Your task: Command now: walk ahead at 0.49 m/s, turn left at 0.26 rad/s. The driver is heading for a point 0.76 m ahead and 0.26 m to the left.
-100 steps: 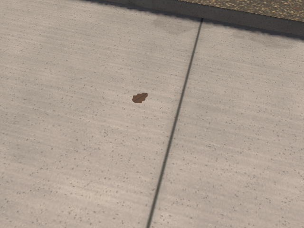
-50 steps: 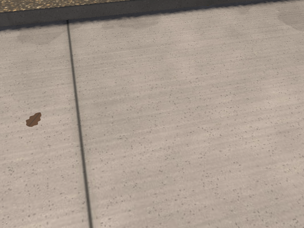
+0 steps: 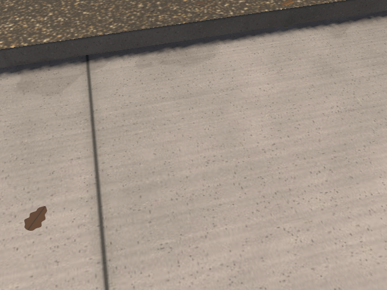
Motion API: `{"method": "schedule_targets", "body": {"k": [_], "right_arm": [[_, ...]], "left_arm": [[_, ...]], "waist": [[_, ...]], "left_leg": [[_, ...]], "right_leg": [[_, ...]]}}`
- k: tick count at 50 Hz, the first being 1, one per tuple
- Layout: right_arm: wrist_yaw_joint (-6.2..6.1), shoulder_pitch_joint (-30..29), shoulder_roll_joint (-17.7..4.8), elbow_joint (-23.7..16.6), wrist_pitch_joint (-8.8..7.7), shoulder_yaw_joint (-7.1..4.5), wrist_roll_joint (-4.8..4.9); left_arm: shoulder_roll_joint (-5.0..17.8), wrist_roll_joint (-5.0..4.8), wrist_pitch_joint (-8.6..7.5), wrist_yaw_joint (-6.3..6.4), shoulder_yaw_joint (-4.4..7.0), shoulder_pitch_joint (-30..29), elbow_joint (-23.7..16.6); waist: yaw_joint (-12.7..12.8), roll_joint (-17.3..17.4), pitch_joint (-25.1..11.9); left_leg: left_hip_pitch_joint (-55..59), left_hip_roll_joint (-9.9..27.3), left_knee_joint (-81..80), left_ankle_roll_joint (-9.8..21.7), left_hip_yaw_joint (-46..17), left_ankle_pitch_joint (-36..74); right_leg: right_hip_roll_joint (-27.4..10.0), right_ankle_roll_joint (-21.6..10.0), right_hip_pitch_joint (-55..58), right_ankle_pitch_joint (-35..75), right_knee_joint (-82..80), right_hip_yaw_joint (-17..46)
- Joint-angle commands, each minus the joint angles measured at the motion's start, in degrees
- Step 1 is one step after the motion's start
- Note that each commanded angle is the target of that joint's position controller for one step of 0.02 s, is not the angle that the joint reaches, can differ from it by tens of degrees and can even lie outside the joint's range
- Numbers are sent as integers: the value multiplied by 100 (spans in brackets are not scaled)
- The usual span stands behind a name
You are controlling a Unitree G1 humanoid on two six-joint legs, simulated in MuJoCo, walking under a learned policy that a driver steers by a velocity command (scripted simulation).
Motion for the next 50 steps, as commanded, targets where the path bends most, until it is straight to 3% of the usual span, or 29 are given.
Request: {"method": "schedule_targets", "body": {"k": [1,3,6,11,15,18,20,21,22,23,24,25,26,27,29,30,32,35,42,44,45,46,47,48,49,50], "right_arm": [[75,246,-463,-247,57,-135,-102],[142,187,-306,-289,179,-137,-114],[205,-452,-294,-532,274,-153,-104],[279,-1556,-195,-945,226,-82,-61],[298,-2250,-146,-1241,213,-7,-98],[277,-2057,-291,-1255,217,-62,-130],[242,-1343,-478,-1071,221,-163,-144],[219,-770,-641,-906,193,-256,-159],[160,61,-900,-673,157,-395,-223],[74,248,-1498,-674,174,-571,-247],[98,174,-1750,-778,248,-633,-110],[55,-46,-1542,-731,278,-591,-8],[28,-337,-1242,-755,259,-525,22],[12,-610,-1007,-789,219,-466,1],[-27,-773,-838,-828,100,-387,56],[-18,-677,-880,-810,31,-388,77],[-4,-459,-1069,-774,-26,-430,77],[5,-39,-1106,-753,-2,-438,59],[-59,609,-1184,-771,60,-449,-23],[-109,496,-1275,-844,54,-472,-46],[-125,290,-1347,-915,45,-489,-52],[-112,73,-1435,-992,23,-510,-61],[-61,-53,-1478,-1026,-12,-518,-35],[6,-48,-1248,-1119,-63,-458,22],[13,347,-576,-1338,-75,-310,189],[-8,700,-925,-1378,-26,-341,80]], "left_arm": [[250,-35,-164,46,56,587,60],[279,-54,-279,55,56,859,187],[425,-58,-335,73,88,1132,278],[379,-66,-319,118,38,1502,389],[478,-59,-250,216,32,1956,547],[636,-30,-160,298,62,1951,573],[815,9,-71,337,123,1781,512],[884,23,-26,313,150,1713,446],[917,-3,-12,263,170,1529,330],[371,-42,-47,180,71,1657,43],[517,-101,-108,95,123,1323,-357],[647,-45,-193,65,132,740,-476],[637,-99,-271,48,117,689,-521],[612,-79,-263,66,130,792,-430],[499,115,-39,44,111,983,-416],[456,148,58,18,110,957,-465],[399,142,163,-19,94,689,-623],[444,116,200,-38,82,-105,-950],[502,32,107,-95,-23,-1375,-1505],[614,8,53,-89,-15,-1292,-1574],[701,-5,25,-71,10,-973,-1510],[844,-16,-8,-26,67,-428,-1354],[998,-17,-67,38,140,386,-1115],[1274,80,-135,129,223,1234,-1005],[1758,242,-114,197,320,1620,-1067],[1732,142,-16,161,354,1256,-1085]], "waist": [[72,-330,-136],[-4,-333,-128],[32,-355,61],[240,-371,221],[463,-411,247],[269,-599,7],[-93,-767,-396],[-326,-761,-721],[-778,-463,-1093],[-550,591,-1531],[-443,853,-1851],[-411,103,-1022],[-198,-135,-498],[102,-463,-191],[377,-349,-252],[407,-279,-310],[381,-130,-304],[98,99,-167],[-390,313,-131],[-260,377,-138],[-60,412,-192],[198,419,-394],[584,202,-810],[936,-161,-1464],[784,-1301,-2178],[396,-1838,-2345]], "left_leg": [[-1318,587,253,4,-331,526],[-1326,612,107,-58,-267,617],[-2034,717,-212,-145,-136,1168],[-2295,576,-1734,-248,316,2139],[-2197,369,-2777,-101,820,2143],[-1697,-21,-3026,205,1076,1422],[-917,-351,-3105,507,1133,785],[-231,-473,-3364,681,1018,609],[984,-289,-3933,940,549,665],[2519,1310,-3986,1491,-1675,546],[3259,2123,-4894,2261,-4388,586],[2732,1970,-5134,1980,-3470,625],[1939,1788,-5281,1710,-2832,1067],[1320,1459,-5356,1414,-2292,1785],[714,994,-5385,1197,-1587,2741],[631,880,-5364,1185,-1462,3135],[497,691,-5387,1105,-1277,3391],[638,574,-5420,905,-1344,3333],[1609,698,-5020,762,-1771,3592],[1646,806,-4826,633,-1947,3753],[1469,804,-4657,506,-1953,3980],[1243,722,-4228,368,-1915,4580],[1047,457,-3301,240,-1752,4830],[364,86,-1945,123,-1504,3798],[-1167,-660,-228,-50,-856,116],[-1923,-643,621,-27,-690,-1058]], "right_leg": [[-1767,-459,941,-68,-2105,1931],[-1703,-387,858,469,-2201,1451],[-1603,-252,1026,915,-2333,828],[-1342,37,1352,2151,-2202,-7],[-1535,76,2130,3091,-1946,-304],[-1703,127,2694,5095,-1159,-547],[-1807,94,2777,6078,19,-638],[-1840,48,2565,5716,974,-615],[-1722,151,1731,4480,2456,-681],[-1058,374,-250,103,4407,-645],[5,532,-1982,-2165,5723,458],[-524,465,-2603,-1497,5468,1042],[-726,466,-2413,-982,4929,996],[-892,513,-2043,-800,4411,977],[-1007,716,-1381,-732,3855,979],[-987,798,-1307,-728,3705,911],[-971,920,-1414,-424,3288,787],[-931,1000,-1833,218,2508,705],[-548,846,-2028,813,916,759],[-467,719,-1559,692,467,867],[-387,632,-987,521,223,883],[-225,529,-154,263,99,845],[-159,411,892,332,-209,782],[-898,207,2239,-218,-362,1458],[-2553,-186,3625,-979,-686,3655],[-2963,-630,3422,-1371,-1290,5453]]}}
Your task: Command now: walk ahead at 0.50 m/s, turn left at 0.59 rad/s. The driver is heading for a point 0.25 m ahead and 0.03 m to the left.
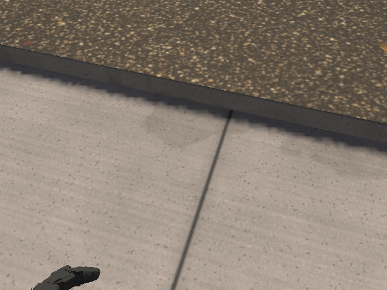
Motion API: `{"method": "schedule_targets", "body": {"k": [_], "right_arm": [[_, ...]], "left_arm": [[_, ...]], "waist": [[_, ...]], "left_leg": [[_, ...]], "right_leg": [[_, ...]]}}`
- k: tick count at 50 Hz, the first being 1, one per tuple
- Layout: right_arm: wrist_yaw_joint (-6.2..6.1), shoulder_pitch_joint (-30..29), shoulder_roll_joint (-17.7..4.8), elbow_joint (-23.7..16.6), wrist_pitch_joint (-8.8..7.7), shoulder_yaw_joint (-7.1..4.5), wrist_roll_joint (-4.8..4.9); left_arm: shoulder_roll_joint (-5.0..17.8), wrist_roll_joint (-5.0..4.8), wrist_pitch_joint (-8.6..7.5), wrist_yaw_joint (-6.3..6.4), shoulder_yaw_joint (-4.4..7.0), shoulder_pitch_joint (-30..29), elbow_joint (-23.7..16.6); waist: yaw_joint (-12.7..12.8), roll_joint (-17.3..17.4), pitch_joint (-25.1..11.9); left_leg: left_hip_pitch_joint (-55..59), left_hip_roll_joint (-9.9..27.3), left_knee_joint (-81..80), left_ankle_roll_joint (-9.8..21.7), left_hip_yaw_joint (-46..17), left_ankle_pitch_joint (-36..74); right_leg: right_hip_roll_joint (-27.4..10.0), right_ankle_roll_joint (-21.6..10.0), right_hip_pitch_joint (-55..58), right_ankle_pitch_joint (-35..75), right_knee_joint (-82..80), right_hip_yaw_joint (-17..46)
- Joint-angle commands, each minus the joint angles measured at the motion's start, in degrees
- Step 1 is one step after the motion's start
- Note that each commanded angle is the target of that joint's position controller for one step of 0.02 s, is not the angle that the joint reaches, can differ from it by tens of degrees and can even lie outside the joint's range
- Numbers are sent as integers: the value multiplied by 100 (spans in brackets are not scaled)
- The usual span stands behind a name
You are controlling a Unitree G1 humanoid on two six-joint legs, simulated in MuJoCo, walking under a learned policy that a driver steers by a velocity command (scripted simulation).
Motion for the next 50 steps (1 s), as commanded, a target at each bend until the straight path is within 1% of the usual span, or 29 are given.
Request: {"method": "schedule_targets", "body": {"k": [1,2,3,4,6,7,9,11,13,16,18,19,20,21,22,23,24,25,27,30,32,33,34,35,36,37,38,41,50], "right_arm": [[-10,218,-604,-544,-39,-55,-89],[38,-170,-538,-541,-12,-36,-133],[64,-275,-402,-557,20,-26,-138],[96,-299,-345,-589,81,-23,-201],[122,-225,-223,-587,183,-4,-211],[136,-274,-185,-621,200,4,-191],[169,-505,-124,-707,226,43,-174],[210,-824,-12,-798,240,135,-172],[233,-1158,78,-858,235,229,-161],[189,-1411,-8,-879,215,265,-168],[142,-1337,-31,-824,150,273,-193],[111,-1179,-76,-734,87,269,-240],[67,-999,-338,-689,15,227,-298],[26,-896,-677,-752,-6,190,-302],[-52,-775,-401,-656,66,232,-59],[-76,-889,-287,-636,104,269,-27],[-111,-1127,-190,-605,130,320,-65],[-146,-1343,-101,-593,156,362,-115],[-192,-1617,-97,-564,160,365,-117],[-169,-1637,-76,-406,143,359,-88],[-158,-1713,-107,-305,184,336,-51],[-148,-1659,-106,-245,208,322,-36],[-135,-1565,-55,-184,227,323,-33],[-113,-1420,-36,-123,254,297,-19],[-94,-1411,7,-35,282,286,-3],[-89,-1338,-5,66,279,276,-24],[-90,-1254,-3,157,263,264,-38],[-98,-1167,-17,376,197,251,-56],[-154,-969,84,896,217,303,-37]], "left_arm": [[1043,-18,79,81,392,1362,-50],[626,-63,63,59,285,1094,-55],[498,-46,31,54,235,1047,4],[484,-75,-25,60,215,1181,121],[522,-136,-161,-5,214,1440,306],[562,-153,-205,-27,221,1470,357],[624,-150,-196,-37,227,1400,404],[623,-154,-125,-35,214,1284,430],[657,-171,-67,-40,215,1350,501],[781,-198,17,-47,258,1628,669],[793,-240,81,-22,270,1627,734],[747,-241,111,-7,259,1699,774],[608,-183,121,1,221,1966,783],[223,-149,154,7,117,2481,706],[190,-286,334,62,86,2563,890],[441,-270,437,86,138,2201,836],[448,-223,495,92,162,1860,788],[402,-206,538,93,159,1796,832],[295,-166,602,101,133,2000,1027],[172,-179,637,138,104,2032,1206],[86,-163,634,162,74,2044,1321],[130,-134,615,168,70,2007,1366],[250,-80,571,169,74,1923,1346],[443,-77,522,159,95,1788,1316],[461,-150,497,131,115,1692,1400],[322,-158,448,120,76,1615,1433],[290,-167,407,126,67,1553,1463],[261,-188,342,163,61,1586,1563],[162,-187,366,197,27,1786,1889]], "waist": [[569,-781,-1308],[597,-191,-609],[501,-194,-355],[441,-441,-284],[369,-567,-451],[329,-618,-545],[290,-704,-591],[302,-781,-581],[423,-850,-620],[565,-823,-646],[478,-695,-574],[409,-467,-600],[422,59,-814],[681,1052,-1185],[417,1246,-1618],[387,937,-1163],[436,797,-817],[564,690,-673],[741,716,-634],[744,617,-697],[814,572,-575],[790,468,-469],[709,360,-312],[538,159,-82],[502,-315,187],[463,-436,158],[422,-489,78],[443,-293,-142],[510,-61,-36]], "left_leg": [[-3099,510,3029,-27,347,151],[-2978,653,2798,-100,459,557],[-2787,766,2542,-163,494,665],[-2621,814,2378,-241,520,612],[-2398,675,2230,-329,577,570],[-2443,608,2085,-361,573,664],[-2532,585,1555,-426,616,938],[-2276,649,694,-477,820,1388],[-1770,669,-126,-490,1067,1835],[-1412,672,-823,-441,1169,1923],[-1027,692,-1542,-305,1175,2130],[-593,712,-2121,-230,1092,2544],[37,1321,-2296,-140,504,3901],[743,2668,-2028,327,-727,6267],[591,2922,-2199,1102,-1093,5785],[269,2732,-2531,1150,-1099,4816],[-34,2490,-2755,991,-903,4116],[-282,2285,-2892,794,-655,3807],[-669,1958,-2989,532,-184,3621],[-810,1788,-2951,436,36,3023],[-1104,1648,-2903,279,79,1966],[-1334,1567,-2947,99,37,1232],[-1539,1476,-2981,-100,-9,624],[-1555,1268,-3003,-215,100,542],[-1112,1087,-2882,-249,331,962],[-652,1095,-2666,-239,373,1402],[-416,1113,-2561,-218,393,1702],[-357,1181,-2559,-196,368,2052],[-456,1179,-2665,-293,419,2131]], "right_leg": [[-2496,-1050,3399,-2288,-1747,3983],[-2144,-990,2594,-1324,-1803,2972],[-1869,-878,2174,-35,-1825,2204],[-1717,-869,1947,1353,-1776,1658],[-1592,-918,1880,3481,-1613,1003],[-1563,-948,1958,3927,-1599,790],[-1493,-960,1977,4065,-1656,443],[-1300,-868,1805,3942,-1690,32],[-1168,-789,1648,3795,-1668,-214],[-1281,-746,1854,3371,-1402,-56],[-1293,-629,1859,2726,-1042,69],[-1147,-469,1769,2159,-702,66],[-917,-245,1507,1103,-217,-54],[-452,-30,921,-1762,533,-403],[-157,-12,965,-2986,995,-93],[-121,30,698,-3125,1245,57],[-139,58,596,-2932,1276,154],[-207,105,719,-2651,1144,216],[-171,187,1221,-2157,857,141],[-118,243,1600,-1712,328,63],[-89,210,1975,-972,-503,-34],[-173,171,2181,-521,-869,66],[-458,117,2229,-472,-1143,381],[-663,42,1892,-801,-1234,629],[-659,-29,1130,-1320,-1404,728],[-681,-20,872,-1449,-1621,783],[-671,7,842,-1341,-1701,772],[-624,-12,1264,-854,-1640,689],[-618,-100,1523,-648,-1609,649]]}}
